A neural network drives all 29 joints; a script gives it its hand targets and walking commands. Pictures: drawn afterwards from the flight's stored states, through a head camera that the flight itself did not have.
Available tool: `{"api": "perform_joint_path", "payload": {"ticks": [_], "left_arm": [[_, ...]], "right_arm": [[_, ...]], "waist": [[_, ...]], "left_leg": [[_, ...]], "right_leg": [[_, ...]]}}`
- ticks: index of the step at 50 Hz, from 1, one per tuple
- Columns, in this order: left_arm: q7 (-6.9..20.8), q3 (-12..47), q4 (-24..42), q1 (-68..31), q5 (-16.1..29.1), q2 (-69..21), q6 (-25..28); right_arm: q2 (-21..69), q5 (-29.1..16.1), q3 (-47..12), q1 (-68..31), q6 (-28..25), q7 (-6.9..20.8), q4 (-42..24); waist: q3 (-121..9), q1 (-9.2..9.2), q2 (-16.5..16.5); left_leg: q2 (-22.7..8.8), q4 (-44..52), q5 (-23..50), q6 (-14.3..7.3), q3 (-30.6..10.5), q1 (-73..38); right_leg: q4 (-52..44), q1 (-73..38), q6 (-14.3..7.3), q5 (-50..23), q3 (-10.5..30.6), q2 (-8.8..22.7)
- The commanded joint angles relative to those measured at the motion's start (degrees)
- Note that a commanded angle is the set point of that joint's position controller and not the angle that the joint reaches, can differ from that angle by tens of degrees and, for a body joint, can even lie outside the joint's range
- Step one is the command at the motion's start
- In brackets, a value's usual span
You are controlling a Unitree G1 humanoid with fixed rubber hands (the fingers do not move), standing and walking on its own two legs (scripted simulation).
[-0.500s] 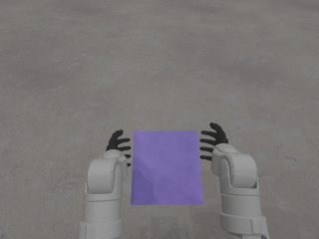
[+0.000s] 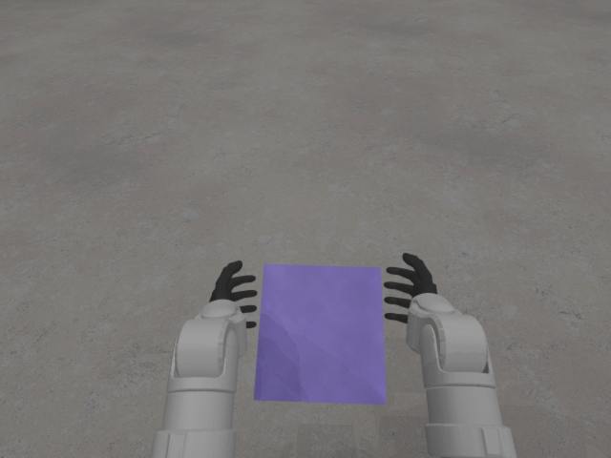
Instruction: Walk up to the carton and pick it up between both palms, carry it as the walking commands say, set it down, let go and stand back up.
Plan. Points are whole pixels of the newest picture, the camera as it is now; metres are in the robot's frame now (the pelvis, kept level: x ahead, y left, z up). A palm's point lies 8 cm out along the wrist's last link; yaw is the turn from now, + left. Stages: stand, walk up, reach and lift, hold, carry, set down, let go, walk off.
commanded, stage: carry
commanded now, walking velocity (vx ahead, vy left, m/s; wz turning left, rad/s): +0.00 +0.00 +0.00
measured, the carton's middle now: (319, 334) +0.33 +0.00 -0.03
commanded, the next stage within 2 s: none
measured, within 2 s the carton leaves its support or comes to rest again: neither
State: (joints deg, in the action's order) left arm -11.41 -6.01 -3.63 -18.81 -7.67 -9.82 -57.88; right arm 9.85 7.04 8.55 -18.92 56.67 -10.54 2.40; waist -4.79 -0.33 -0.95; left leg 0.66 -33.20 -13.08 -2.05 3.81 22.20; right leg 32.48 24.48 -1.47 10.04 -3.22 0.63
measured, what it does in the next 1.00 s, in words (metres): lifts its left foot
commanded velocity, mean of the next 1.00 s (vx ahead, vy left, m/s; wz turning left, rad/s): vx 0.00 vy -0.16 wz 0.00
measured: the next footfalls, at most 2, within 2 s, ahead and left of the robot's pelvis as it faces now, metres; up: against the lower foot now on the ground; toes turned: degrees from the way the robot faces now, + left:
left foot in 1.06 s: +0.01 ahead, +0.07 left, +0.00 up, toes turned +10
right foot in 1.28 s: +0.06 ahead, -0.18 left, +0.00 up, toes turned -3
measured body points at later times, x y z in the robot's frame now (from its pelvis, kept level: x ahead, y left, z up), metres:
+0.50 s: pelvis +0.02 -0.01 +0.00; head +0.02 -0.01 +0.45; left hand +0.32 +0.12 +0.09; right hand +0.32 -0.14 +0.09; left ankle +0.05 +0.10 -0.73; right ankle +0.07 -0.10 -0.73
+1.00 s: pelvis +0.01 -0.06 -0.01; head +0.04 -0.07 +0.44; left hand +0.32 +0.06 +0.07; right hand +0.32 -0.20 +0.08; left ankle +0.00 +0.07 -0.71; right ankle +0.07 -0.10 -0.73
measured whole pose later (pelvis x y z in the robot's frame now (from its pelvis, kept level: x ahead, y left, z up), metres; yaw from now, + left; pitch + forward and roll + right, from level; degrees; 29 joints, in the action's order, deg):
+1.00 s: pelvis +0.01 -0.06 -0.01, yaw +1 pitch +5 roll +1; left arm -14.6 -2.2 15.2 -18.1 -5.7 -9.6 -71.4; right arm 9.8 3.5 5.4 -18.7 70.0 -14.4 -16.8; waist -1.6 1.0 0.5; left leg -4.2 -47.7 -28.6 1.8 5.3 27.7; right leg 35.8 29.2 -7.2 12.5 -7.1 -2.5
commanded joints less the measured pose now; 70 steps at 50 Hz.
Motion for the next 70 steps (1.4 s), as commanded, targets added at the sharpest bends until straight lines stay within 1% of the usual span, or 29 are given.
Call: {"api": "perform_joint_path", "payload": {"ticks": [1, 4, 5, 6, 7, 10, 11, 12, 14, 15, 16, 18, 24, 28, 32, 36, 40, 43, 45, 53, 54, 56, 58, 61, 63, 65, 66, 67, 70], "left_arm": [[9.7, 27.6, 21.8, -23.6, 20.0, -55.9, 3.7], [10.2, 18.6, -1.5, -17.6, 10.6, -45.5, 3.8], [10.3, 25.2, 15.5, -23.8, 15.9, -49.8, 5.0], [10.7, 22.7, 9.0, -18.9, 14.9, -48.5, 6.1], [9.8, 26.4, 23.3, -26.5, 19.1, -51.4, 6.3], [10.6, 20.4, 5.5, -18.1, 11.6, -44.2, 7.1], [9.2, 32.0, 25.6, -23.8, 22.9, -55.5, 6.5], [9.6, 26.5, 16.5, -16.9, 16.9, -51.4, 5.7], [8.6, 31.0, 28.4, -21.9, 21.9, -54.2, 4.4], [9.9, 19.9, 8.3, -15.3, 10.2, -43.2, 5.0], [9.1, 30.8, 22.8, -18.9, 20.1, -52.7, 3.5], [8.2, 35.0, 34.4, -21.4, 23.8, -56.5, 0.8], [8.1, 34.7, 27.2, -15.9, 20.9, -55.9, -6.6], [9.4, 33.4, 27.4, -20.5, 22.0, -57.4, -7.8], [9.4, 33.4, 29.0, -22.1, 22.5, -60.6, -8.5], [8.5, 32.8, 28.4, -20.3, 20.6, -60.4, -9.4], [9.0, 32.7, 27.6, -21.0, 21.2, -61.5, -10.0], [9.3, 31.0, 23.7, -20.0, 21.2, -60.3, -11.1], [9.5, 30.5, 24.3, -20.3, 21.5, -62.0, -10.1], [8.7, 32.7, 30.1, -19.5, 21.9, -61.5, -9.0], [8.5, 33.4, 29.1, -19.8, 21.8, -61.2, -9.3], [8.7, 35.2, 34.7, -23.4, 22.8, -60.3, -8.4], [8.7, 34.9, 31.6, -22.6, 23.1, -61.0, -8.6], [9.7, 35.3, 31.2, -22.3, 24.9, -60.9, -8.7], [9.6, 34.9, 29.5, -19.1, 24.6, -60.9, -8.8], [9.8, 34.5, 30.1, -19.8, 24.6, -60.6, -8.9], [9.9, 33.7, 29.2, -20.1, 24.7, -60.7, -8.1], [9.6, 33.5, 29.6, -19.0, 24.6, -61.4, -8.4], [9.1, 33.7, 32.3, -19.2, 24.2, -60.9, -8.2]], "right_arm": [[55.6, -19.3, -31.0, -23.0, -0.8, 8.8, -20.9], [45.6, -9.4, -21.4, -16.0, -1.2, 9.5, 4.2], [51.3, -14.9, -28.0, -21.6, -2.3, 9.5, -11.8], [47.8, -12.7, -24.1, -16.0, -3.5, 9.7, -6.8], [52.9, -17.7, -28.4, -21.9, -3.1, 9.1, -17.2], [47.3, -11.3, -24.4, -13.3, -3.6, 10.4, 1.4], [57.5, -22.4, -35.9, -21.4, -3.5, 8.5, -18.7], [52.1, -16.9, -30.4, -15.7, -2.7, 9.2, -13.1], [53.9, -20.1, -31.9, -18.5, -1.7, 7.9, -24.3], [43.9, -9.4, -21.6, -12.4, -2.3, 9.6, -4.2], [51.4, -18.0, -30.4, -16.3, -1.5, 8.2, -20.6], [57.0, -22.1, -35.8, -17.1, 1.6, 7.8, -28.7], [55.4, -19.1, -32.9, -11.8, 8.6, 8.1, -21.2], [57.9, -19.3, -33.0, -15.2, 10.2, 8.3, -22.1], [60.9, -21.1, -34.8, -17.2, 11.0, 8.9, -24.0], [60.8, -22.4, -34.9, -19.0, 11.7, 9.4, -24.8], [61.9, -21.9, -34.6, -18.6, 12.4, 9.4, -23.4], [61.3, -21.2, -34.7, -18.6, 13.4, 9.0, -21.3], [60.8, -22.2, -35.4, -21.5, 12.3, 8.8, -24.4], [62.9, -22.7, -34.8, -16.2, 12.0, 9.3, -24.7], [61.8, -22.0, -33.3, -15.1, 11.8, 9.2, -23.8], [62.8, -22.6, -33.9, -15.6, 10.2, 9.2, -25.4], [62.9, -21.7, -33.4, -13.7, 11.0, 9.4, -22.5], [60.5, -19.9, -32.5, -14.7, 10.3, 8.7, -26.0], [59.2, -19.8, -31.9, -12.5, 10.1, 8.3, -24.9], [58.4, -19.3, -31.8, -12.3, 10.2, 7.6, -26.5], [59.5, -19.5, -33.2, -13.3, 10.6, 7.5, -26.7], [60.0, -21.1, -34.9, -13.6, 11.3, 8.0, -27.9], [59.9, -23.4, -36.4, -17.9, 10.5, 7.9, -32.2]], "waist": [[-20.1, -0.30, 4.1], [-20.2, 0.20, 3.1], [-22.5, -0.06, 4.0], [-22.4, -0.07, 0.1], [-20.8, -0.11, 0.2], [-18.7, -0.05, 3.7], [-21.9, -0.19, 6.5], [-20.1, 0.10, 5.4], [-19.6, 0.12, 2.2], [-20.0, -0.04, 0.6], [-19.6, -0.18, -1.1], [-20.6, 0.12, 0.2], [-20.2, 0.22, -7.5], [-17.1, 0.54, 4.9], [-18.8, 1.45, 4.0], [-19.5, 0.82, -3.5], [-19.1, 0.22, -7.0], [-16.6, 0.47, 12.8], [-17.2, -0.07, 10.9], [-26.3, 0.56, 7.5], [-26.2, 1.20, -0.3], [-26.0, 1.45, -16.4], [-23.2, 0.95, -11.6], [-21.6, 1.24, -6.2], [-24.3, 0.79, -12.5], [-25.6, 0.43, -2.5], [-25.7, 0.55, 15.5], [-24.0, 0.50, 21.1], [-23.8, -0.01, 8.9]], "left_leg": [[-5.8, 4.9, -6.2, -1.1, -7.4, -6.3], [-6.9, 5.8, 0.2, -1.3, -6.8, -8.4], [-7.4, 4.0, 3.4, -1.4, -6.5, -8.5], [-6.7, 4.3, 2.1, -1.4, -5.9, -8.9], [-6.6, 6.7, -0.4, -1.7, -8.1, -7.0], [-7.3, 5.3, 9.7, -1.4, -7.3, -7.6], [-6.9, 3.3, 3.8, -0.9, -5.9, -8.1], [-7.0, 3.2, 5.4, -1.1, -6.8, -9.1], [-8.7, 4.1, 5.6, -0.7, -6.6, -9.3], [-10.4, 6.9, 7.4, -1.1, -9.4, -8.5], [-10.7, 6.8, 1.8, -1.3, -8.9, -7.2], [-11.5, 5.4, 4.9, -1.2, -8.8, -6.9], [-17.4, 3.8, 27.5, -3.1, -12.7, -11.9], [-10.8, 0.3, -4.3, 0.6, -7.8, -0.6], [-7.9, -3.4, -5.1, 2.4, -2.7, -1.1], [-14.9, 5.0, 0.9, -0.2, -11.6, -3.3], [-18.1, 3.6, -4.9, -1.4, -13.2, 2.0], [-8.0, -12.3, -13.3, 3.6, -2.0, 8.6], [-3.9, -19.9, -20.7, 4.7, 1.4, 9.7], [-6.2, 4.5, -3.0, 2.7, 4.6, -13.6], [-10.4, 9.9, -1.3, 0.9, 0.2, -21.9], [-27.6, 5.9, 31.3, -6.5, -17.8, -25.3], [-28.2, 2.7, 49.1, -8.3, -16.2, -29.1], [-22.2, -1.8, 57.3, -4.7, -9.4, -27.7], [-19.2, -5.9, 55.1, -1.6, -5.2, -25.9], [-15.0, -15.4, 20.9, 3.8, 0.6, -10.1], [-10.4, -22.1, -7.5, 6.7, 3.3, 2.5], [-6.4, -23.7, -27.8, 6.9, 2.9, 7.3], [-4.6, -23.2, -23.4, 4.6, 2.9, 7.4]], "right_leg": [[-7.9, -8.4, -0.8, 2.9, 9.5, 7.5], [-6.5, -8.3, -0.1, -4.2, 8.2, 7.4], [-6.3, -12.0, 0.0, -8.7, 6.9, 7.8], [-5.9, -12.1, -0.1, -6.8, 7.6, 7.7], [-4.9, -10.6, 0.4, -3.0, 6.2, 7.0], [-4.0, -10.4, 0.7, -7.5, 5.4, 6.5], [-5.1, -12.4, 0.3, -10.2, 7.0, 7.9], [-4.8, -10.1, 0.2, -10.5, 7.4, 7.5], [-4.9, -8.9, 0.5, -5.6, 6.9, 6.6], [-2.6, -9.7, 1.0, -2.6, 4.6, 5.3], [-4.1, -9.8, 1.0, -2.3, 5.0, 5.2], [-2.7, -10.8, 0.8, -4.2, 4.8, 5.5], [2.0, -3.6, 2.1, 3.0, 1.7, 1.7], [-3.6, -7.7, 0.3, -2.9, 9.0, 6.2], [-5.9, -7.4, -1.5, -6.4, 10.3, 9.5], [1.7, -5.5, 0.8, -2.5, 2.7, 4.0], [5.1, -6.8, -0.3, 7.3, 5.6, 4.1], [-12.2, -10.1, -4.3, -0.4, 20.6, 14.2], [-15.1, -10.9, -6.1, -5.5, 23.9, 17.2], [-5.7, -11.7, -3.1, -23.2, 7.6, 9.7], [-3.2, -5.4, -0.4, -20.1, 6.3, 6.7], [13.6, 5.7, 2.3, 9.8, 1.4, 2.1], [20.1, 13.8, 1.9, 16.3, 2.9, 0.9], [12.5, 9.3, 2.2, 13.9, -1.2, -1.8], [1.9, 2.1, 2.3, 12.1, -2.9, -2.5], [-6.7, -14.6, 1.2, -20.3, 4.3, 5.7], [-2.0, -23.8, -3.8, -56.4, 15.4, 14.8], [-0.7, -24.4, -6.7, -63.0, 17.7, 17.1], [-0.9, -22.7, -7.4, -54.1, 11.3, 14.0]]}}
